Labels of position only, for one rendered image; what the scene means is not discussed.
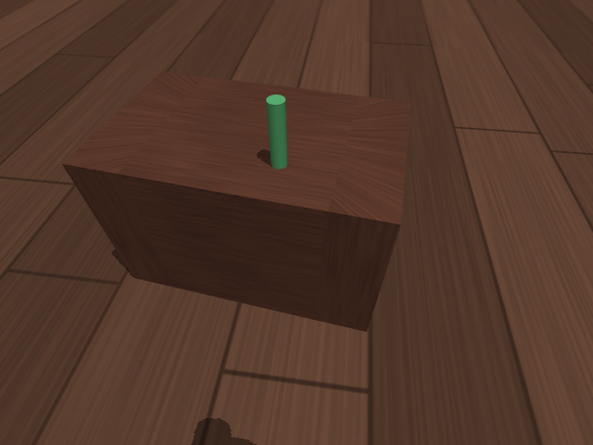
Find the can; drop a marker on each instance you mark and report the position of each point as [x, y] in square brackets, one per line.
[276, 112]

